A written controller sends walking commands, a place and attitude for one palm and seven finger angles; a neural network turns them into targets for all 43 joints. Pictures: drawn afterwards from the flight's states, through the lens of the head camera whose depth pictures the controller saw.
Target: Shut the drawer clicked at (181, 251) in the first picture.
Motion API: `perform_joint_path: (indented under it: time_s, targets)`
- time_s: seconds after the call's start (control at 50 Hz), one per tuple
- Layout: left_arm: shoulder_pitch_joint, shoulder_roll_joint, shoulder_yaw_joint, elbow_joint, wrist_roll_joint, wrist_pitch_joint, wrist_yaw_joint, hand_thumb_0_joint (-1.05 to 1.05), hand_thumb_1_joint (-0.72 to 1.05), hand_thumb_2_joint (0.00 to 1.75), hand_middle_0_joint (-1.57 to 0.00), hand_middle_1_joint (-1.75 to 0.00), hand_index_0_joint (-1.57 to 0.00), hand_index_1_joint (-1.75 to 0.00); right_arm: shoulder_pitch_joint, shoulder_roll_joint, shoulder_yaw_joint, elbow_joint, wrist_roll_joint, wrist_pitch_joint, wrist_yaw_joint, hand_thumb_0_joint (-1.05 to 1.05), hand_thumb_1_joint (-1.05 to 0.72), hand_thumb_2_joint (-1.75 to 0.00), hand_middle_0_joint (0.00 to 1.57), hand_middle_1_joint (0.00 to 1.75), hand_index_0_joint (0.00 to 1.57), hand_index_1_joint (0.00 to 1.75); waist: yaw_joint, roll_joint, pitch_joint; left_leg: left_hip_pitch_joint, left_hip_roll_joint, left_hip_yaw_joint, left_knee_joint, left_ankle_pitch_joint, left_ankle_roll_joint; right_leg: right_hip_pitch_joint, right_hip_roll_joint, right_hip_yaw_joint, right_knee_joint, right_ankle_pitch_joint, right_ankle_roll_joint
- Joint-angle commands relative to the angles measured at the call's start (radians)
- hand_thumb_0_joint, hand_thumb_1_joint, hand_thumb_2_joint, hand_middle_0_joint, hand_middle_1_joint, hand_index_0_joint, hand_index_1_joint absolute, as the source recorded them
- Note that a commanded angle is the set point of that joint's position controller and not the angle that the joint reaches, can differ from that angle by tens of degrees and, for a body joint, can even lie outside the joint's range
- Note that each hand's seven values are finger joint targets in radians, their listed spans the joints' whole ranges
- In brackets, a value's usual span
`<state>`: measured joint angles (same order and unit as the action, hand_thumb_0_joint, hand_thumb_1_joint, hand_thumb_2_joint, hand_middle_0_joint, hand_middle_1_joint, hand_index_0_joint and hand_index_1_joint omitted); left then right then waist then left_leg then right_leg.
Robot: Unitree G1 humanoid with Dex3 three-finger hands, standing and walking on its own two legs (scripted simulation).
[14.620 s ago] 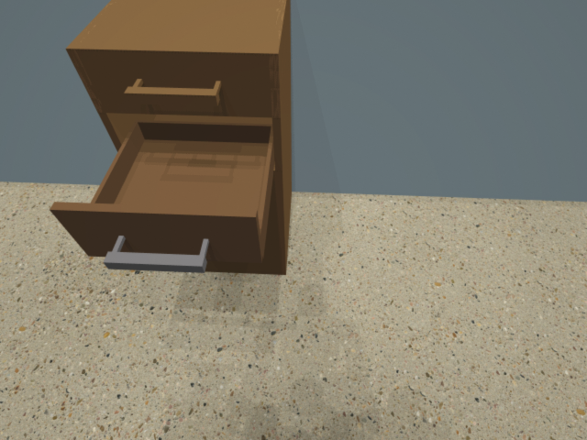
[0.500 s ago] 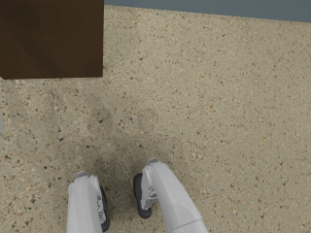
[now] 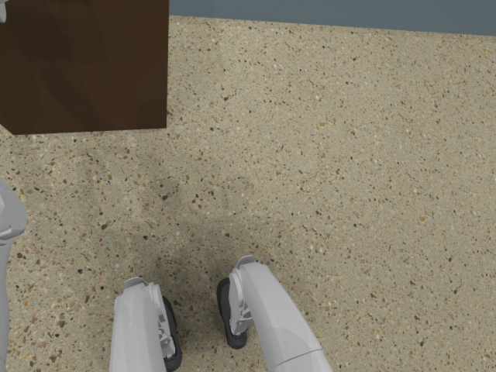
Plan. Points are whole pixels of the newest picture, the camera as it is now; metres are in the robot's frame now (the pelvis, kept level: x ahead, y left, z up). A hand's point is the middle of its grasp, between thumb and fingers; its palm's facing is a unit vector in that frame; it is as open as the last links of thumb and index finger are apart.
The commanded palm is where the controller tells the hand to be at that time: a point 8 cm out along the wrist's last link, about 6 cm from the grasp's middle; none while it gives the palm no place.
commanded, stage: pull the fist back off the drawer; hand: left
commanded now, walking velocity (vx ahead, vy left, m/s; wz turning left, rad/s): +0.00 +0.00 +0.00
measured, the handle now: out of the picture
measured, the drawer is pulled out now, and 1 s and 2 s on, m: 0.00 0.00 0.00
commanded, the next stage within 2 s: draw the hand back to the body in 0.28 s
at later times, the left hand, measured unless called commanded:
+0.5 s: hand out of the picture +0.56 +0.22 +0.07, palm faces +0.04 -1.00 -0.06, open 3.2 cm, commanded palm +0.52 +0.25 +0.10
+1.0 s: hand out of the picture +0.39 +0.22 +0.19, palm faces +0.15 -0.97 -0.20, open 3.2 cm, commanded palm +0.35 +0.27 +0.22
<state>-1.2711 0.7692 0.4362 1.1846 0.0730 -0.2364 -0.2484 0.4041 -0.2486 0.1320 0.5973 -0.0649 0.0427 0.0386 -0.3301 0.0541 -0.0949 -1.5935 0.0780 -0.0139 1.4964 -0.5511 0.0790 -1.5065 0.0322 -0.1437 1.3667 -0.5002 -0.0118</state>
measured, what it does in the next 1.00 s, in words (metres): rises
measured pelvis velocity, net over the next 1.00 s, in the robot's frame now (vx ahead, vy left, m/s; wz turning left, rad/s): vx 0.07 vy -0.01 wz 0.10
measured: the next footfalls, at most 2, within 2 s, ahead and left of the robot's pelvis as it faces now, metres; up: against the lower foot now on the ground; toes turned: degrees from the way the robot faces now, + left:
none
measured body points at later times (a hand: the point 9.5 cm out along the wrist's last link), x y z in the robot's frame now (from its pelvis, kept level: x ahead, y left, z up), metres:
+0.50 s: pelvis +0.04 -0.01 +0.04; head +0.24 +0.04 +0.44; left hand +0.56 +0.27 +0.08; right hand +0.09 -0.27 -0.07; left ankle +0.05 +0.08 -0.57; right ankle +0.06 -0.12 -0.57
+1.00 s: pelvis +0.07 -0.01 +0.14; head +0.13 +0.00 +0.58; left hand +0.38 +0.27 +0.20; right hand +0.25 -0.24 +0.04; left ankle +0.05 +0.08 -0.57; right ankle +0.06 -0.12 -0.57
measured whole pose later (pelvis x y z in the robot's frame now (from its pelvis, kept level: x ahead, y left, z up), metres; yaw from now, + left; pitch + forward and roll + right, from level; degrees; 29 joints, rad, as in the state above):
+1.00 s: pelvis +0.07 -0.01 +0.14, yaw +6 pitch +12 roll -2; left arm -0.11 0.33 0.17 0.32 -0.12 -0.17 -0.08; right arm 0.23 -0.26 0.02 0.50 0.05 0.07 -0.04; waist -0.05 0.04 -0.11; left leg -0.62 0.02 0.05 0.84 -0.44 0.04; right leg -0.58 0.01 -0.06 0.79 -0.42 -0.02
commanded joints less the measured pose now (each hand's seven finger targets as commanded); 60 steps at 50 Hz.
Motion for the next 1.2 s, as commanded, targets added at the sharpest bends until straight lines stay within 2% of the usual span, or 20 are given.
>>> perform_joint_path:
  time_s: [0.0, 0.16, 0.24, 0.28, 0.34, 0.36, 0.4, 0.46, 0.56, 0.6, 0.64, 0.72, 0.76, 0.86, 0.88, 0.9, 0.92, 0.96, 1.06, 1.18]
  targets:
    - [-0.346, 0.215, 0.057, -0.302, -0.047, -0.095, 0.018, 0.0, 0.9, 0.9, -1.4, -1.6, -1.4, -1.6, 0.224, -0.247, -0.105, -0.009, 0.006, 0.004, -0.006, 0.0, -0.9, -0.9, 0.2, 0.3, 0.2, 0.3, 0.049, 0.344, -0.699, 0.808, 0.012, -0.206, -0.229, 0.387, -0.062, 0.184, 0.027, 0.047, -0.141, 0.173, -0.025]
    - [-0.183, 0.019, -0.024, -0.34, -0.113, -0.144, 0.002, 0.0, 0.9, 0.9, -1.4, -1.6, -1.4, -1.6, 0.196, -0.227, -0.134, -0.002, 0.018, 0.013, 0.004, 0.0, -0.9, -0.9, 0.2, 0.3, 0.2, 0.3, 0.063, 0.261, -0.648, 0.832, -0.002, -0.167, -0.246, 0.485, -0.057, 0.253, 0.024, 0.06, -0.188, 0.231, -0.022]
    - [-0.184, 0.022, -0.005, -0.306, -0.12, -0.18, 0.019, 0.0, 0.9, 0.9, -1.4, -1.6, -1.4, -1.6, 0.192, -0.22, -0.14, 0.015, 0.018, 0.019, 0.003, 0.0, -0.9, -0.9, 0.2, 0.3, 0.2, 0.3, 0.062, 0.197, -0.62, 0.784, -0.016, -0.133, -0.23, 0.515, -0.049, 0.318, 0.025, 0.07, -0.198, 0.278, -0.018]
    - [-0.19, 0.016, -0.018, -0.303, -0.112, -0.205, 0.023, 0.0, 0.9, 0.9, -1.4, -1.6, -1.4, -1.6, 0.184, -0.217, -0.138, 0.017, 0.016, 0.024, 0.005, 0.0, -0.9, -0.9, 0.2, 0.3, 0.2, 0.3, 0.067, 0.238, -0.62, 0.812, -0.015, -0.135, -0.226, 0.559, -0.055, 0.296, 0.02, 0.071, -0.189, 0.287, -0.023]
    - [-0.148, 0.021, -0.007, -0.305, -0.118, -0.231, 0.017, 0.0, 0.9, 0.9, -1.4, -1.6, -1.4, -1.6, 0.169, -0.213, -0.142, 0.007, 0.017, 0.034, 0.008, 0.0, -0.9, -0.9, 0.2, 0.3, 0.2, 0.3, 0.079, 0.214, -0.645, 0.795, -0.023, -0.112, -0.215, 0.584, -0.05, 0.366, 0.021, 0.085, -0.19, 0.345, -0.022]
    - [-0.139, 0.024, -0.003, -0.305, -0.119, -0.238, 0.013, 0.0, 0.9, 0.9, -1.4, -1.6, -1.4, -1.6, 0.166, -0.21, -0.141, 0.002, 0.017, 0.038, 0.008, 0.0, -0.9, -0.9, 0.2, 0.3, 0.2, 0.3, 0.086, 0.221, -0.65, 0.79, -0.026, -0.106, -0.211, 0.603, -0.048, 0.381, 0.02, 0.088, -0.183, 0.367, -0.024]
    - [-0.002, 0.056, 0.038, -0.4, -0.137, -0.235, -0.002, 0.0, 0.9, 0.9, -1.4, -1.6, -1.4, -1.6, 0.15, -0.211, -0.147, -0.04, 0.031, 0.051, 0.013, 0.0, -0.9, -0.9, 0.2, 0.3, 0.2, 0.3, 0.153, 0.243, -0.755, 0.863, -0.03, -0.095, -0.249, 0.669, -0.054, 0.494, 0.018, 0.095, -0.202, 0.423, -0.025]
    - [0.198, 0.034, 0.034, -0.565, -0.182, -0.184, -0.025, 0.0, 0.9, 0.9, -1.4, -1.6, -1.4, -1.6, 0.121, -0.202, -0.159, -0.092, 0.06, 0.058, 0.016, 0.0, -0.9, -0.9, 0.2, 0.3, 0.2, 0.3, 0.193, 0.205, -0.836, 0.924, -0.04, -0.077, -0.306, 0.737, -0.05, 0.67, 0.019, 0.108, -0.254, 0.548, -0.018]
    - [0.362, -0.072, -0.023, -0.854, -0.273, -0.124, -0.026, 0.0, 0.9, 0.9, -1.4, -1.6, -1.4, -1.6, 0.064, -0.182, -0.168, -0.117, 0.099, 0.017, -0.006, 0.0, -0.9, -0.9, 0.2, 0.3, 0.2, 0.3, 0.199, 0.114, -0.766, 0.984, -0.049, -0.049, -0.412, 0.692, -0.039, 0.817, 0.019, 0.112, -0.372, 0.602, -0.003]
    - [0.427, -0.14, -0.068, -0.86, -0.287, -0.122, -0.011, 0.0, 0.9, 0.9, -1.4, -1.6, -1.4, -1.6, 0.05, -0.173, -0.167, -0.104, 0.101, -0.005, -0.016, 0.0, -0.9, -0.9, 0.2, 0.3, 0.2, 0.3, 0.19, 0.106, -0.667, 1.01, -0.047, -0.043, -0.453, 0.65, -0.044, 0.799, 0.02, 0.101, -0.411, 0.544, 0.002]
    - [0.481, -0.169, -0.077, -0.813, -0.298, -0.125, 0.0, 0.0, 0.9, 0.9, -1.4, -1.6, -1.4, -1.6, 0.037, -0.172, -0.167, -0.087, 0.101, -0.02, -0.027, 0.0, -0.9, -0.9, 0.2, 0.3, 0.2, 0.3, 0.184, 0.024, -0.549, 0.964, -0.051, -0.024, -0.485, 0.555, -0.04, 0.827, 0.02, 0.103, -0.45, 0.503, 0.005]
    - [0.578, -0.248, -0.16, -0.798, -0.298, -0.134, -0.018, 0.0, 0.9, 0.9, -1.4, -1.6, -1.4, -1.6, -0.002, -0.168, -0.163, -0.1, 0.109, -0.033, -0.034, 0.0, -0.9, -0.9, 0.2, 0.3, 0.2, 0.3, 0.2, 0.059, -0.429, 1.028, -0.057, -0.017, -0.557, 0.523, -0.045, 0.842, 0.016, 0.097, -0.504, 0.447, -0.004]
    - [0.654, -0.238, -0.157, -0.834, -0.308, -0.132, -0.032, 0.0, 0.9, 0.9, -1.4, -1.6, -1.4, -1.6, -0.025, -0.169, -0.163, -0.123, 0.116, -0.035, -0.038, 0.0, -0.9, -0.9, 0.2, 0.3, 0.2, 0.3, 0.223, 0.089, -0.415, 1.068, -0.059, -0.017, -0.587, 0.555, -0.045, 0.881, 0.012, 0.096, -0.522, 0.465, -0.01]
    - [0.822, -0.215, -0.114, -0.957, -0.35, -0.113, -0.04, 0.0, 0.9, 0.9, -1.4, -1.6, -1.4, -1.6, -0.097, -0.158, -0.155, -0.186, 0.125, -0.052, -0.048, 0.0, -0.9, -0.9, 0.2, 0.3, 0.2, 0.3, 0.267, 0.049, -0.361, 1.103, -0.06, -0.015, -0.662, 0.554, -0.045, 0.995, 0.006, 0.093, -0.566, 0.484, -0.011]
    - [0.869, -0.155, -0.144, -1.022, -0.211, -0.054, 0.093, 0.0, 0.9, 0.9, -1.4, -1.6, -1.4, -1.6, -0.175, -0.128, -0.161, -0.204, 0.124, -0.02, -0.066, 0.0, -0.9, -0.9, 0.2, 0.3, 0.2, 0.3, 0.33, 0.058, -0.401, 1.183, -0.06, 0.0, -0.723, 0.569, -0.051, 1.05, -0.023, 0.137, -0.629, 0.447, -0.024]
    - [0.921, -0.237, -0.182, -1.077, -0.203, -0.017, 0.165, 0.0, 0.9, 0.9, -1.4, -1.6, -1.4, -1.6, -0.179, -0.116, -0.161, -0.226, 0.122, -0.013, -0.079, 0.0, -0.9, -0.9, 0.2, 0.3, 0.2, 0.3, 0.301, 0.055, -0.342, 1.217, -0.053, -0.003, -0.76, 0.536, -0.058, 1.037, -0.024, 0.126, -0.661, 0.423, -0.02]
    - [0.976, -0.281, -0.222, -1.101, -0.189, 0.017, 0.215, 0.0, 0.9, 0.9, -1.4, -1.6, -1.4, -1.6, -0.194, -0.114, -0.156, -0.23, 0.122, -0.008, -0.087, 0.0, -0.9, -0.9, 0.2, 0.3, 0.2, 0.3, 0.303, 0.059, -0.295, 1.219, -0.051, 0.0, -0.79, 0.491, -0.057, 1.059, -0.029, 0.123, -0.685, 0.398, -0.019]
    - [0.991, -0.244, -0.203, -1.16, -0.171, 0.055, 0.29, 0.0, 0.9, 0.9, -1.4, -1.6, -1.4, -1.6, -0.216, -0.121, -0.15, -0.228, 0.121, -0.002, -0.11, 0.0, -0.9, -0.9, 0.2, 0.3, 0.2, 0.3, 0.299, -0.023, -0.249, 1.235, -0.046, -0.011, -0.837, 0.461, -0.05, 1.109, -0.024, 0.121, -0.724, 0.4, -0.019]
    - [1.021, -0.247, -0.216, -1.304, -0.143, 0.103, 0.367, 0.0, 0.9, 0.9, -1.4, -1.6, -1.4, -1.6, -0.273, -0.116, -0.135, -0.21, 0.115, -0.036, -0.138, 0.0, -0.9, -0.9, 0.2, 0.3, 0.2, 0.3, 0.311, 0.018, -0.18, 1.366, -0.045, -0.012, -0.943, 0.471, -0.047, 1.203, -0.033, 0.123, -0.822, 0.411, -0.02]
    - [1.264, -0.307, -0.233, -1.443, -0.141, 0.137, 0.368, 0.0, 0.9, 0.9, -1.4, -1.6, -1.4, -1.6, -0.302, -0.099, -0.122, -0.191, 0.106, -0.078, -0.128, 0.0, -0.9, -0.9, 0.2, 0.3, 0.2, 0.3, 0.343, -0.002, -0.113, 1.486, -0.038, -0.006, -1.031, 0.62, -0.052, 1.318, -0.036, 0.114, -0.908, 0.5, -0.016]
